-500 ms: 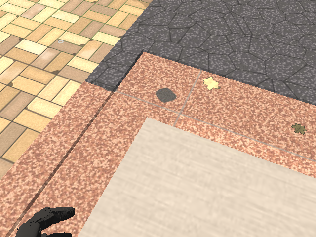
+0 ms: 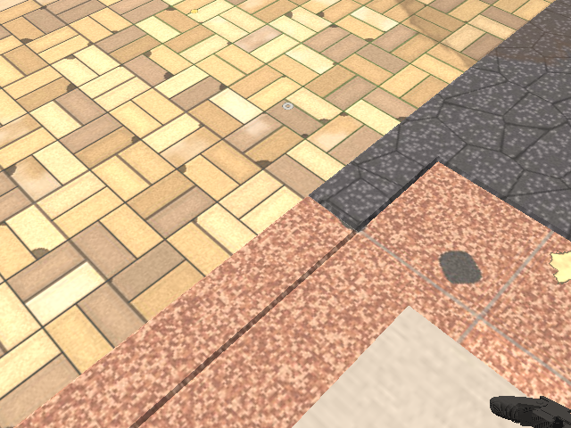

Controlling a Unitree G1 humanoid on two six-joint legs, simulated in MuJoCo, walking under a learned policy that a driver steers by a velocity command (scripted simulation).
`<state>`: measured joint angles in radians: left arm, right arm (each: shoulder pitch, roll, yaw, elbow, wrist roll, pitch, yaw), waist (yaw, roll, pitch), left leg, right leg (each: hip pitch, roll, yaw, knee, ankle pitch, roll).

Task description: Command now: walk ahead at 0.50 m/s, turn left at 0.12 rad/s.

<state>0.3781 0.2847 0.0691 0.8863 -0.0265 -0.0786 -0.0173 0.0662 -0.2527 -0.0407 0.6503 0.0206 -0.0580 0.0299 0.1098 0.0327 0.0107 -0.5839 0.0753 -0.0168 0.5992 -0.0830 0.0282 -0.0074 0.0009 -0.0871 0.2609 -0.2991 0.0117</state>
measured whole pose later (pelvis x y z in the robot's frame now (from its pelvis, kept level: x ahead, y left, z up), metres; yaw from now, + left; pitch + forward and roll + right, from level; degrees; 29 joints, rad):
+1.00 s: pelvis +0.24 +0.04 -0.01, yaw -28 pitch +3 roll +0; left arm 0.15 0.32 0.09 0.62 -0.02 0.05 0.03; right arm 0.14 -0.28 -0.07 0.75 -0.01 -0.01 -0.01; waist 0.01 -0.04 0.02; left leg -0.33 -0.03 -0.05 0.54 -0.26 0.00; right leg -0.44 0.10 0.19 0.62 -0.29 -0.02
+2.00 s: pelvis +0.25 -0.01 +0.00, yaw -52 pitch +1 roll -1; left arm 0.21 0.29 0.06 0.68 -0.01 -0.03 -0.01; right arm 0.36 -0.25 -0.05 0.78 0.00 -0.05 -0.01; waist -0.04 -0.04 -0.02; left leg -0.14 0.01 -0.01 0.41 -0.30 0.02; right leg -0.51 0.01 0.02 0.98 -0.34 -0.01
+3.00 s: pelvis +0.55 -0.42 +0.01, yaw -52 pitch +1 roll +1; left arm 0.19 0.31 0.05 0.75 -0.01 -0.06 0.00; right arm 0.32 -0.27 -0.05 0.80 0.00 -0.09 0.03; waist -0.04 -0.04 0.03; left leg -0.17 -0.07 0.06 0.30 -0.15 0.08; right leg -0.64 -0.12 0.05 1.01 -0.21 0.01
